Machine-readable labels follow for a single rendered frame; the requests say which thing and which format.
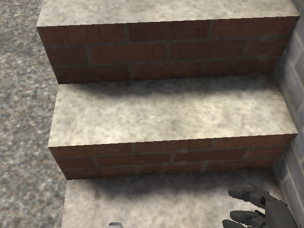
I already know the left robot shin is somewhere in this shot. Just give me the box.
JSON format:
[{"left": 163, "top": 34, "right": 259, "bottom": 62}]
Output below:
[{"left": 108, "top": 221, "right": 123, "bottom": 227}]

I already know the right robot hand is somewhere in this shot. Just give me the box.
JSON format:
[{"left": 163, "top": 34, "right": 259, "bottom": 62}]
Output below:
[{"left": 222, "top": 185, "right": 301, "bottom": 228}]

